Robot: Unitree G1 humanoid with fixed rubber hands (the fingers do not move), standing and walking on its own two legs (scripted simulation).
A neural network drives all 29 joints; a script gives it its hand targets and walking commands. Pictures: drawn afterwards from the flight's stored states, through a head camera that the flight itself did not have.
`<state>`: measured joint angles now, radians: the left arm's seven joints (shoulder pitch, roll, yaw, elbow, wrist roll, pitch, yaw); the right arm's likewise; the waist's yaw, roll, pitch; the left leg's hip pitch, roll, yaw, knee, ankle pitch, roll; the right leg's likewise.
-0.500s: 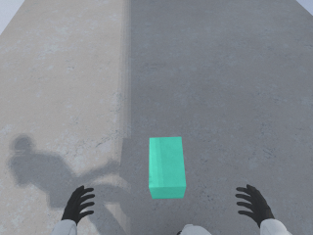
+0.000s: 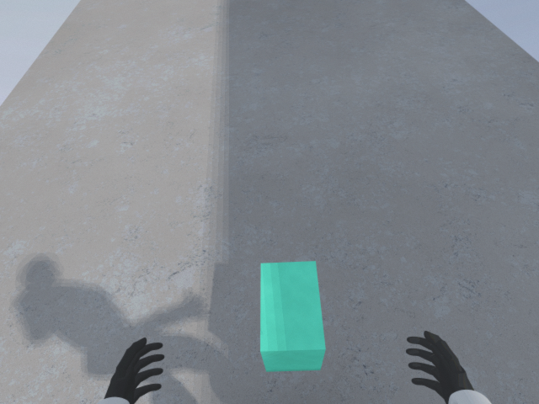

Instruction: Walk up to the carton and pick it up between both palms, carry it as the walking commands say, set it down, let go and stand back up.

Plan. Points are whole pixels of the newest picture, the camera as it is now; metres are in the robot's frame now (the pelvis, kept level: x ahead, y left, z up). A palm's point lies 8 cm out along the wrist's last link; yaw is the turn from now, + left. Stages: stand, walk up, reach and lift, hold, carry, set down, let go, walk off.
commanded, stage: stand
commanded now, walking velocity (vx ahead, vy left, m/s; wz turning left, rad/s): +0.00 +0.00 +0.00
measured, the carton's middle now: (290, 317) +0.48 -0.03 -0.64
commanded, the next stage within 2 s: none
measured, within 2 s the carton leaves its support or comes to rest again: neither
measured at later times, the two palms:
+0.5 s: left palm (97, 391) +0.18 +0.28 -0.07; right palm (480, 387) +0.15 -0.27 -0.06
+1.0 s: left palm out of the picture +0.16 +0.28 -0.06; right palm out of the picture +0.12 -0.28 -0.07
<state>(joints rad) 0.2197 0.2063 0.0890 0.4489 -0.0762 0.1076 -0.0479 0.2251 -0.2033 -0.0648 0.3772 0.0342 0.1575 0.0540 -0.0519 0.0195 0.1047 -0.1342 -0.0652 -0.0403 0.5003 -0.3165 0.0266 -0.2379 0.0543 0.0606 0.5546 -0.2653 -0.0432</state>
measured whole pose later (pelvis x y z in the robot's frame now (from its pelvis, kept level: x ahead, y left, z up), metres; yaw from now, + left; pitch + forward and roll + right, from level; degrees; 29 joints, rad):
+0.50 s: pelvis +0.02 +0.01 +0.00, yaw +0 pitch -1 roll -1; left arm 0.22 0.27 0.09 0.69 -0.08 -0.02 0.00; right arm 0.28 -0.30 -0.06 0.56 0.01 0.01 -0.01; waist -0.05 0.03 -0.11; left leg -0.16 -0.06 -0.05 0.55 -0.38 0.04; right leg -0.24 0.07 0.05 0.55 -0.30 -0.04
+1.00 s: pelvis +0.00 +0.01 +0.00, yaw +0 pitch -2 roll +0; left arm 0.22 0.27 0.09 0.71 -0.08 -0.04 0.00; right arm 0.29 -0.32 -0.06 0.62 0.01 -0.01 -0.01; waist -0.05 0.03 -0.11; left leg -0.16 -0.05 -0.05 0.55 -0.35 0.04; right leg -0.24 0.07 0.05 0.55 -0.27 -0.04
